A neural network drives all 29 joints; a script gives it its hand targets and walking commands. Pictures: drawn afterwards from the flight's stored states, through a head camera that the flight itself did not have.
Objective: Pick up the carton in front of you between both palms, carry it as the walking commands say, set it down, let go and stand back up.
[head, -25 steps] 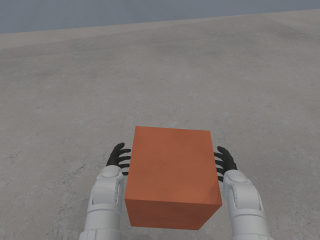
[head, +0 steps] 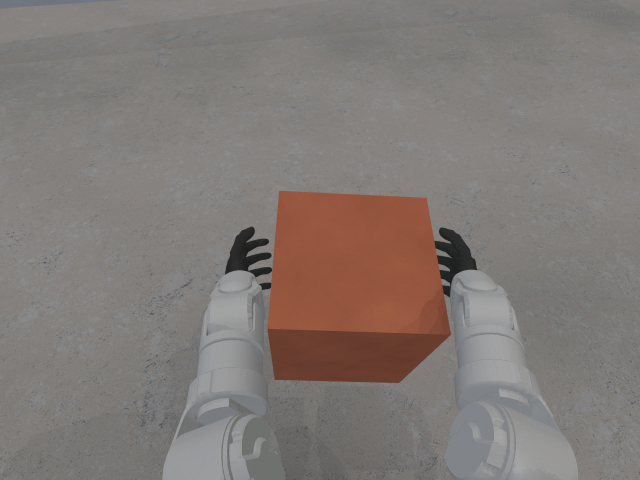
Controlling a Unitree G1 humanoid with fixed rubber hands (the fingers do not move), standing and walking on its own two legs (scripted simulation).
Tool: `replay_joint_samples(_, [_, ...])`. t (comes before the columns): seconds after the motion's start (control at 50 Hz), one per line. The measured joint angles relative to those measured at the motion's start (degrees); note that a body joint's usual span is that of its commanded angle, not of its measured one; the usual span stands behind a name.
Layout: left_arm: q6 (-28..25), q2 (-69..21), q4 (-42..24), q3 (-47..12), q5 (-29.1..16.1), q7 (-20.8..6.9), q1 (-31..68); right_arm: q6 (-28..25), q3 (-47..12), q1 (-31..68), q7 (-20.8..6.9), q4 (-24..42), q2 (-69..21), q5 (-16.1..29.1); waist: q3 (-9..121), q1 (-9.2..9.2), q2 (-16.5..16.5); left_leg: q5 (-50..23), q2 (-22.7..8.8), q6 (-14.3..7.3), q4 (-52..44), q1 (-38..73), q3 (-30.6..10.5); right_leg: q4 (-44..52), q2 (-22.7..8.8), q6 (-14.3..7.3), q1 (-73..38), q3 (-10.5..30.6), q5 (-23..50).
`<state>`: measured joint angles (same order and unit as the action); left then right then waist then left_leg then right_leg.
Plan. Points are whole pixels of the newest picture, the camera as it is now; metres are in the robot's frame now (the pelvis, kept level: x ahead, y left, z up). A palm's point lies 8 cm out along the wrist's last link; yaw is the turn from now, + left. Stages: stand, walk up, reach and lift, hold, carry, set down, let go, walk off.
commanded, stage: set down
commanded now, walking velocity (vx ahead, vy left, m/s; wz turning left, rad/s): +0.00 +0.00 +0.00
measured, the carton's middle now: (344, 295) +0.39 -0.03 -0.03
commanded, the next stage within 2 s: none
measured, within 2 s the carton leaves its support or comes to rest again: neither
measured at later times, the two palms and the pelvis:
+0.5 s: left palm (240, 343) +0.39 +0.15 -0.19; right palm (399, 328) +0.41 -0.14 -0.18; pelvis -0.01 -0.04 -0.11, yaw +0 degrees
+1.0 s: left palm (235, 364) +0.42 +0.19 -0.35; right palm (368, 344) +0.46 -0.11 -0.34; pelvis -0.02 -0.03 -0.23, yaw -3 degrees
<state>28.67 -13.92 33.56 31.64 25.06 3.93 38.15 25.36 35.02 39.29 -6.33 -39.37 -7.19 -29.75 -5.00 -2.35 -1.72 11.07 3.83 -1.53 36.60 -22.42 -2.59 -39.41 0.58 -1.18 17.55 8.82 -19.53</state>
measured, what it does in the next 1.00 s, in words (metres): lowers itself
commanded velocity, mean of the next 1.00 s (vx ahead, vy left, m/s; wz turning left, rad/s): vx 0.00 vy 0.00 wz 0.00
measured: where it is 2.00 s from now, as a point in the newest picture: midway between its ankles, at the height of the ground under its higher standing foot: outside the picture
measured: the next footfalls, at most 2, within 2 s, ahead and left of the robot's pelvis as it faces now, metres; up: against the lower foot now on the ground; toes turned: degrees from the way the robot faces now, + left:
none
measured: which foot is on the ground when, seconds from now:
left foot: down 0.00-1.00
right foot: down 0.00-1.00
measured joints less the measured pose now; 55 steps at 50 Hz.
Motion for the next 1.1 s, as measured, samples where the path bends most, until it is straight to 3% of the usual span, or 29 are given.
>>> replay_joint_samples(0.06, [-3.12,-1.01,1.53,3.57,2.11,-0.4,2.36,-2.0,1.05,1.86,-0.01,-1.43,0.9,0.16,-0.93,0.98,0.17,-0.11,-0.43,0.02,1.72,-5.02,0.35,-1.95,0.56,1.55,5.28,0.43,0.27])
replay_joint_samples(0.14, [-7.3,-0.19,1.36,3.94,2.43,-1.57,2.7,-5.06,-1.75,2.55,1.27,-0.94,1.11,1.57,-2.61,2.95,-0.84,-0.9,-0.89,0.62,3.62,-13.34,0.53,-5.05,1.25,3.78,14.29,0.73,0.95])
replay_joint_samples(0.26, [-13.45,5.83,-0.84,-0.26,-2.82,-3.16,4.1,-11.77,-6.21,6.4,5.84,-0.38,0.22,7.95,-3.41,4.29,-2.82,0.63,-1.51,2.4,13.11,-31.77,-1.06,-15.41,3.03,3.66,32.75,-1.02,-1.11])
replay_joint_samples(0.36, [-15.86,9.61,-3.68,-3.93,-9.28,-3.9,4.12,-13.47,-10.26,5.62,8.81,5.52,-1.16,13.97,1.43,4.19,-2.66,2.88,-1.53,4.07,21.9,-48.05,-3.78,-23.41,4.12,2.87,48.07,-3.95,-3.63])
replay_joint_samples(0.42, [-15.63,10.25,-4.66,-5.86,-10.46,-4.06,2.58,-13.98,-10.95,3.08,9.47,7.08,-1.88,16.62,7.23,4.25,-2.19,4.65,-1.54,4.59,26.43,-56.0,-4.92,-27.19,4.65,2.44,55.47,-5.23,-5.24])
replay_joint_samples(0.52, [-13.51,10.09,-1.84,-5.15,-10.02,-4.54,3.68,-12.52,-9.18,1.83,9.86,6.37,-2.41,16.52,12.94,4.36,-1.53,7.34,-1.7,4.63,32.49,-64.31,-4.99,-32.66,5.38,2.51,63.48,-5.51,-7.64])
replay_joint_samples(0.6, [-13.34,9.44,-3.73,-6.8,-11.41,-3.42,3.39,-11.54,-11.5,0.92,9.78,8.89,-0.67,18.87,16.34,4.43,-0.71,9.01,-1.47,4.49,37.01,-70.26,-4.6,-37.05,5.54,2.95,69.24,-5.31,-9.47])
replay_joint_samples(0.84, [-13.97,11.81,2.87,-1.37,-8.25,-3.88,11.42,-11.55,-10.13,11.89,10.88,-0.61,1.81,16.66,17.94,6.47,-2.58,11.57,-1.95,4.02,46.18,-83.2,-2.79,-46.67,6.83,4.11,82.55,-3.79,-12.0])
replay_joint_samples(0.96, [-15.16,15.44,2.88,-3.9,-13.22,-3.26,13.34,-13.91,-11.9,15.37,12.71,-1.98,2.31,18.95,15.57,6.32,-2.69,12.2,-0.99,4.33,52.28,-91.53,-3.76,-52.51,6.69,4.44,90.13,-5.03,-13.37])
replay_joint_samples(1.1, [-15.42,17.15,0.44,-8.09,-18.89,-0.67,16.3,-14.11,-16.95,17.51,13.93,1.12,6.33,25.49,12.17,6.27,-2.11,13.3,0.3,4.55,61.6,-99.78,-4.91,-61.23,6.69,5.39,97.12,-6.54,-15.56])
